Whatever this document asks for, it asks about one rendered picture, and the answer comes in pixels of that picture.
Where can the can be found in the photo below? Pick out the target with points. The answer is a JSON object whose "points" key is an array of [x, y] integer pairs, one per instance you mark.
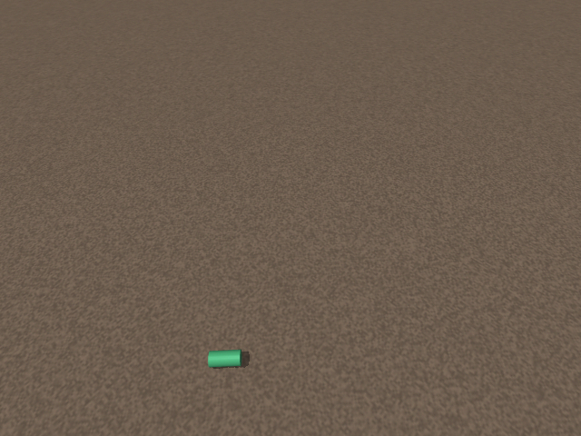
{"points": [[225, 358]]}

